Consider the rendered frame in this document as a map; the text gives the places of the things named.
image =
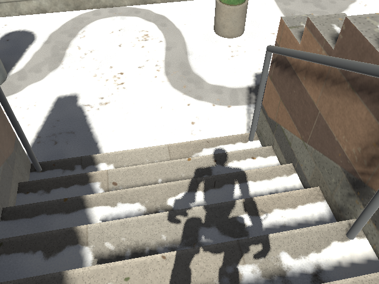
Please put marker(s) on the stairs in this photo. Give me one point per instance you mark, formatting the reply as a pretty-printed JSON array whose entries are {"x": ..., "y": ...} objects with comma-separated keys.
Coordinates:
[{"x": 212, "y": 211}]

